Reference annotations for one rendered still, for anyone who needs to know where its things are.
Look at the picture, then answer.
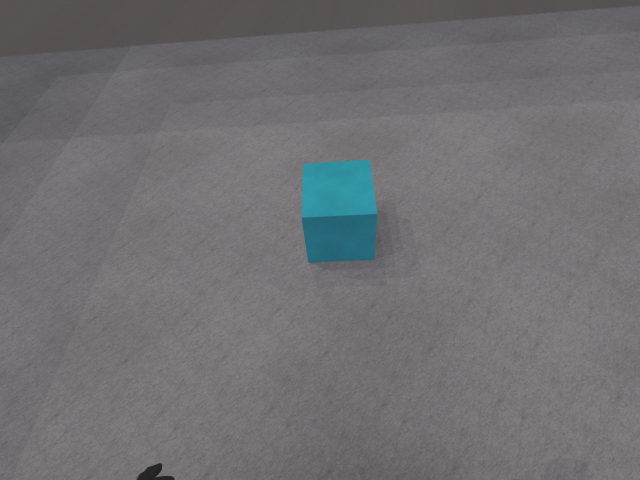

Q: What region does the carton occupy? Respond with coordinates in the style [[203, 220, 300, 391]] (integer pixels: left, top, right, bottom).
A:
[[302, 160, 377, 263]]

